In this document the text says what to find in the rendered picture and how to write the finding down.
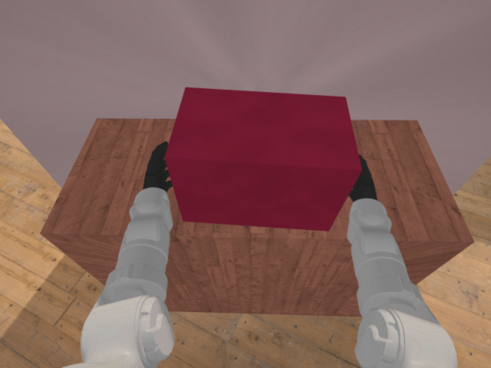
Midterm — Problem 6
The carton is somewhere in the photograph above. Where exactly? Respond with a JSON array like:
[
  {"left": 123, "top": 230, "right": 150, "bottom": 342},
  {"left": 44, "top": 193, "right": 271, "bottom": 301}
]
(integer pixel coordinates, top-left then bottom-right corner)
[{"left": 164, "top": 87, "right": 362, "bottom": 232}]

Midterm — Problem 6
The left robot forearm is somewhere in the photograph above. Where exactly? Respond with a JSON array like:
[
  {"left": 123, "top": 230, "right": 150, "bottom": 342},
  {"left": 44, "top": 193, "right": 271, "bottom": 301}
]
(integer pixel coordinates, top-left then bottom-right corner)
[{"left": 81, "top": 187, "right": 173, "bottom": 362}]

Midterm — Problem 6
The pedestal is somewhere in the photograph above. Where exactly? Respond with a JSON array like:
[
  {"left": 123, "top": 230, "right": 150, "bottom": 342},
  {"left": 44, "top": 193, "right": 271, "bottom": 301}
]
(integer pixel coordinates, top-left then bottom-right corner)
[{"left": 40, "top": 118, "right": 474, "bottom": 317}]

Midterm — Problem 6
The right robot forearm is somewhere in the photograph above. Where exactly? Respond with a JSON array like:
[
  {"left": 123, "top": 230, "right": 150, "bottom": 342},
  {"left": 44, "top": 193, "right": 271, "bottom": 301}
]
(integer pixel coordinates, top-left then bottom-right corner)
[{"left": 347, "top": 199, "right": 457, "bottom": 368}]

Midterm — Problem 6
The robot left hand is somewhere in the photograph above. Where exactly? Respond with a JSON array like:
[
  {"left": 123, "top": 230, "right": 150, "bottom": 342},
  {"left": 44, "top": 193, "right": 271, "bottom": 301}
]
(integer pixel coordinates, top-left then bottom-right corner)
[{"left": 143, "top": 141, "right": 173, "bottom": 192}]

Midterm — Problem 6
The left robot upper arm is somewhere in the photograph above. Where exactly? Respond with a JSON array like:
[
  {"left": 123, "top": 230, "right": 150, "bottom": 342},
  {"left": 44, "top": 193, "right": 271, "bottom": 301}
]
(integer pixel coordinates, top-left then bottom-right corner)
[{"left": 62, "top": 294, "right": 175, "bottom": 368}]

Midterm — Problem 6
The right robot upper arm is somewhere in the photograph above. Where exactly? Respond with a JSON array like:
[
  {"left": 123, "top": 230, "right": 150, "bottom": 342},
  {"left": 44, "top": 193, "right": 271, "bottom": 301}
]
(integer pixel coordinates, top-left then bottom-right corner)
[{"left": 354, "top": 307, "right": 456, "bottom": 368}]

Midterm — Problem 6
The robot right hand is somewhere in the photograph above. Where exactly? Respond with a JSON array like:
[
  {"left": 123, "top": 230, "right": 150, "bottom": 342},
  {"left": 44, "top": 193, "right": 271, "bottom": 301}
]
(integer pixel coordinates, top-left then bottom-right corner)
[{"left": 348, "top": 154, "right": 377, "bottom": 202}]

